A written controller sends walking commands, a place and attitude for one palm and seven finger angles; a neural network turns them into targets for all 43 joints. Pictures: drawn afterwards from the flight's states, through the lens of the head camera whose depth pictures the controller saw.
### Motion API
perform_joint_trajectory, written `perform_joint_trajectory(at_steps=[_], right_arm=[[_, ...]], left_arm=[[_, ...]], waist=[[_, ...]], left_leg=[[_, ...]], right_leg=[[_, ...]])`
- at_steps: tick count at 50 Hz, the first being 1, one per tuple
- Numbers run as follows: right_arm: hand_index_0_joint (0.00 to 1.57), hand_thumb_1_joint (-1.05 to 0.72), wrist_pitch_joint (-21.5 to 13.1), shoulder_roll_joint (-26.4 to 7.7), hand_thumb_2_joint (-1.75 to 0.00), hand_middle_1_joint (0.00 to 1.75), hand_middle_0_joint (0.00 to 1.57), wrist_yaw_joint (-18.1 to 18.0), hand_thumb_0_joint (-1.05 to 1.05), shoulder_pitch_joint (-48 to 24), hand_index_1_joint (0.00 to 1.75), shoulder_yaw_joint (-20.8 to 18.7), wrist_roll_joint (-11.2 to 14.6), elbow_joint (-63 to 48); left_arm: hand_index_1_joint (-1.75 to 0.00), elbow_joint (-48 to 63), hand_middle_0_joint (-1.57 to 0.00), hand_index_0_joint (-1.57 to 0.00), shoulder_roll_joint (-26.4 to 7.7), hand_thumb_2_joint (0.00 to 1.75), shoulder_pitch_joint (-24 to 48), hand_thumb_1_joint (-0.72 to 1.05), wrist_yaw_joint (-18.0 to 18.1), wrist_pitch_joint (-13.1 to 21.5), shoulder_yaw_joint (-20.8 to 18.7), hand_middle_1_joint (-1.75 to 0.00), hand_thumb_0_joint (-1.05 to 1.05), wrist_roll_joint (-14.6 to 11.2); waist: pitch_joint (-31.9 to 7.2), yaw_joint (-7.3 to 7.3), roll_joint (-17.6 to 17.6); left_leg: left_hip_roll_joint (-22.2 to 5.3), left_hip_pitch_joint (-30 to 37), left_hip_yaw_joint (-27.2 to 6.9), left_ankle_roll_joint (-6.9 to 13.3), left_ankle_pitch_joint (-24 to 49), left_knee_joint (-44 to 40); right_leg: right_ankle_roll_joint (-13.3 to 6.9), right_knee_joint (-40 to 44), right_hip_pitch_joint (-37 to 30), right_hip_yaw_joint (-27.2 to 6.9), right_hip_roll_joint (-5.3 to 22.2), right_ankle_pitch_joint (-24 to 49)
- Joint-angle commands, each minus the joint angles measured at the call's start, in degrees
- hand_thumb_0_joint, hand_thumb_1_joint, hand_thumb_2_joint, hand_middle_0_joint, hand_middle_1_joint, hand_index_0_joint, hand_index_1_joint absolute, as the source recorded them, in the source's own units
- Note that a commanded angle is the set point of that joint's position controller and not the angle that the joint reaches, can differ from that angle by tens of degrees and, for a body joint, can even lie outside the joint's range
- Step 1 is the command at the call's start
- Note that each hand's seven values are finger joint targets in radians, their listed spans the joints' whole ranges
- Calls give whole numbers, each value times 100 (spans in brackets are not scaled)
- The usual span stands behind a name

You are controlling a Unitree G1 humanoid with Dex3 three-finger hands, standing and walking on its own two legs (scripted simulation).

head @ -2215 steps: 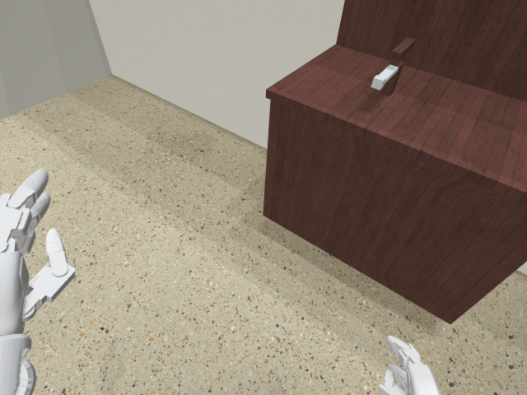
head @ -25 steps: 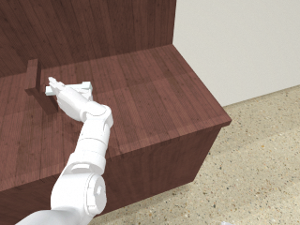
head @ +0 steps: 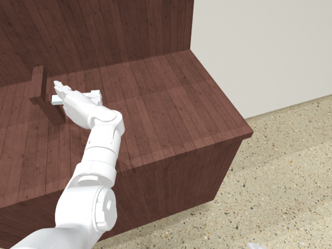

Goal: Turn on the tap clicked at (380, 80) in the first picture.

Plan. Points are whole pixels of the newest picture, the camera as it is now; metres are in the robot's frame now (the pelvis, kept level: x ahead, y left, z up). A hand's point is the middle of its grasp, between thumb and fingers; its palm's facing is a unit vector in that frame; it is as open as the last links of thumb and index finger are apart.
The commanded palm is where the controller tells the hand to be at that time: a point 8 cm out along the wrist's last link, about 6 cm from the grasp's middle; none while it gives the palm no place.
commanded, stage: lift the hand up off the lever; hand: left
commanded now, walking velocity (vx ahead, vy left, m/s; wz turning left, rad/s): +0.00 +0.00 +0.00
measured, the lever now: (96, 97) +0.52 +0.20 +0.08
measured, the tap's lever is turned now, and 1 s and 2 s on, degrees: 77 77 77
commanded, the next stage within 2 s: draw the hand back beside the body in 0.78 s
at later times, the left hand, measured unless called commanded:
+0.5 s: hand (94, 95) +0.44 +0.17 +0.15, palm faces +0.79 -0.60 -0.12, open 7.8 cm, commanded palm +0.39 +0.19 +0.15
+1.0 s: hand (104, 93) +0.44 +0.14 +0.16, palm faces +0.58 -0.81 -0.11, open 7.8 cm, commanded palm +0.37 +0.19 +0.16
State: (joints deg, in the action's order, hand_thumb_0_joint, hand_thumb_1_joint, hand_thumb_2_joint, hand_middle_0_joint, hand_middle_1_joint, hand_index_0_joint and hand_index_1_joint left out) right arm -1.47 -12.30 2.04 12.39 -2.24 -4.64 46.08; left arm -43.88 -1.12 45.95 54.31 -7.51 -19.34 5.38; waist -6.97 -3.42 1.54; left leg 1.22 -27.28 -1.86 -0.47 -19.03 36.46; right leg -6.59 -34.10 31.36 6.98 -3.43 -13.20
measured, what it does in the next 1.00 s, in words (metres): stands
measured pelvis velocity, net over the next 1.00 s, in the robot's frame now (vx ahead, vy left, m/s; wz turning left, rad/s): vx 0.01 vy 0.00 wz -0.03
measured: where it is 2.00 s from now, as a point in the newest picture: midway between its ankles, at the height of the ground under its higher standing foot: outside the picture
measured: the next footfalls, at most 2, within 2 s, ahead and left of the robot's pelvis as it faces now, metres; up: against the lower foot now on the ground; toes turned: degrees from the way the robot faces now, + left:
none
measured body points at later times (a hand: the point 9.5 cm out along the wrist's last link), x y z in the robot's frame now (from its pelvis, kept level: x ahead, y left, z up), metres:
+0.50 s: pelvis +0.01 +0.00 +0.01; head +0.02 -0.02 +0.46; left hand +0.40 +0.20 +0.16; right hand +0.13 -0.24 -0.12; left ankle -0.01 +0.13 -0.72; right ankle +0.04 -0.04 -0.72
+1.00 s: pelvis +0.01 +0.00 +0.01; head +0.02 -0.02 +0.46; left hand +0.40 +0.18 +0.17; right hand +0.13 -0.24 -0.12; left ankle -0.01 +0.13 -0.72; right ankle +0.04 -0.04 -0.72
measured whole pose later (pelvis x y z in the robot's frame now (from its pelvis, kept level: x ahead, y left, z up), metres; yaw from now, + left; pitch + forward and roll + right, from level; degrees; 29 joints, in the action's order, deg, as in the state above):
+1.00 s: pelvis +0.01 +0.00 +0.01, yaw -2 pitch +5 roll +1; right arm 2.0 -11.7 -1.3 10.6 -1.2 -1.6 42.7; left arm -25.4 -1.7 34.3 37.1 -12.7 -10.5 2.5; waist -4.3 -0.8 1.7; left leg 1.2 -17.0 -0.1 -0.1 -17.3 29.6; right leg -6.5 -29.7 22.7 4.9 -3.8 -12.1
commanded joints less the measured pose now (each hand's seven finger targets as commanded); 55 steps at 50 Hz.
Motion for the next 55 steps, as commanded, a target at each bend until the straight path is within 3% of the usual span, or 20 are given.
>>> perform_joint_trajectory(at_steps=[1,9,10,17,20,24,25,27,30,34,35,39,40,44,45,46,47,50,54,55], right_arm=[[20,-90,-190,-613,-90,30,20,-64,0,-179,30,-195,2,-623],[20,-90,-182,-629,-90,30,20,-55,0,-192,30,-200,42,-730],[20,-90,-169,-657,-90,30,20,-79,0,-224,30,-216,51,-724],[20,-90,-209,-600,-90,30,20,-84,0,-396,30,-179,67,-708],[20,-90,-193,-598,-90,30,20,-114,0,-504,30,-189,84,-721],[20,-90,-202,-557,-90,30,20,-104,0,-584,30,-154,91,-733],[20,-90,-183,-566,-90,30,20,-123,0,-618,30,-161,104,-726],[20,-90,-175,-558,-90,30,20,-144,0,-672,30,-132,128,-731],[20,-90,-123,-553,-90,30,20,-178,0,-813,30,-121,155,-702],[20,-90,-172,-522,-90,30,20,-143,0,-780,30,-107,131,-655],[20,-90,-171,-525,-90,30,20,-155,0,-776,30,-126,128,-674],[20,-90,-165,-523,-90,30,20,-118,0,-664,30,-129,102,-720],[20,-90,-131,-554,-90,30,20,-136,0,-669,30,-147,110,-728],[20,-90,-118,-538,-90,30,20,-134,0,-682,30,-129,126,-749],[20,-90,58,-715,-90,30,20,-274,0,-577,30,-168,168,-830],[20,-90,78,-711,-90,30,20,-363,0,-462,30,-200,253,-1035],[20,-90,129,-659,-90,30,20,-447,0,-458,30,-153,305,-1128],[20,-90,264,-609,-90,30,20,-606,0,-522,30,-25,482,-1304],[20,-90,304,-500,-90,30,20,-698,0,-1076,30,122,632,-1596],[20,-90,299,-616,-90,30,20,-545,0,-728,30,55,585,-1346]], left_arm=[[-15,1393,-15,-15,-1060,90,2742,90,74,292,33,-15,0,263],[-15,1716,-15,-15,-776,90,2292,90,-60,112,253,-15,0,137],[-15,1770,-15,-15,-969,90,2189,90,-77,109,79,-15,0,125],[-15,2090,-15,-15,-657,90,2353,90,-111,-43,444,-15,0,119],[-15,2224,-15,-15,-861,90,2243,90,-121,-91,277,-15,0,104],[-15,2255,-15,-15,-478,90,2199,90,-143,-232,628,-15,0,93],[-15,2186,-15,-15,-617,90,2063,90,-153,-267,472,-15,0,56],[-15,2132,-15,-15,-613,90,2167,90,-156,-323,473,-15,0,0],[-15,2076,-15,-15,-839,90,2213,90,-164,-394,301,-15,0,16],[-15,1935,-15,-15,-549,90,2617,90,-122,-382,613,-15,0,122],[-15,2039,-15,-15,-702,90,2596,90,-111,-346,452,-15,0,102],[-15,2055,-15,-15,-415,90,2344,90,-128,-355,660,-15,0,87],[-15,1966,-15,-15,-596,90,2103,90,-155,-373,461,-15,0,34],[-15,2175,-15,-15,-433,90,2346,90,-158,-386,632,-15,0,29],[-15,2698,-15,-15,-370,90,1873,90,-1102,-344,1574,-15,0,215],[-16,3126,-15,-15,-852,90,1742,90,-1495,-235,1152,-16,0,107],[-16,3492,-15,-15,-1021,90,1450,90,-1837,-146,1130,-16,0,24],[-17,3645,-16,-16,-1420,90,-197,90,-2852,133,736,-17,0,-513],[-18,4489,-16,-16,-1436,90,-926,90,-2863,-50,591,-18,0,-871],[-18,3978,-16,-16,-2609,90,-1742,90,-3531,213,411,-18,0,-828]], waist=[[-2099,44,-346],[-2009,64,-462],[-2040,136,-431],[-1791,90,-412],[-1850,193,-348],[-1737,143,-405],[-1719,229,-417],[-1634,185,-643],[-1546,263,-493],[-1467,133,-433],[-1624,211,-331],[-1840,189,-371],[-1837,268,-436],[-1815,208,-488],[-1880,60,-578],[-2261,169,-412],[-2359,276,-397],[-1724,514,-743],[-1075,705,-631],[-819,487,-602]], left_leg=[[80,-120,158,107,822,-369],[61,99,198,96,1094,-466],[61,140,181,91,1148,-497],[60,315,202,85,1104,-574],[70,360,194,78,1100,-612],[56,491,212,52,1220,-638],[63,476,173,45,1169,-680],[62,414,190,72,1055,-693],[69,348,165,73,878,-747],[52,416,163,78,719,-712],[73,452,136,75,828,-712],[60,585,171,29,1315,-653],[69,535,138,22,1335,-668],[47,571,163,22,1360,-693],[68,903,236,124,1663,-722],[71,1098,289,184,1903,-729],[68,1166,272,202,2024,-793],[2,1004,221,213,1799,-1060],[-24,1129,288,227,1299,-1273],[-151,1157,281,244,994,-1506]], right_leg=[[663,633,-2142,-858,565,854],[686,648,-2329,-792,551,1379],[662,643,-2383,-771,536,1387],[656,774,-2272,-774,554,1164],[640,810,-2388,-792,555,1117],[636,808,-2325,-740,558,1238],[618,824,-2337,-724,534,1105],[680,915,-2354,-805,594,1041],[662,1021,-2367,-863,605,710],[641,1075,-2068,-831,582,239],[620,990,-2167,-812,556,443],[624,763,-2301,-714,553,1331],[623,748,-2357,-696,542,1384],[629,786,-2374,-716,559,1411],[526,576,-2641,-784,475,1972],[544,587,-2932,-844,498,2459],[581,580,-3245,-918,516,2834],[633,753,-3604,-1003,504,2990],[691,1245,-3552,-1235,589,2019],[807,1314,-3774,-1239,686,1911]])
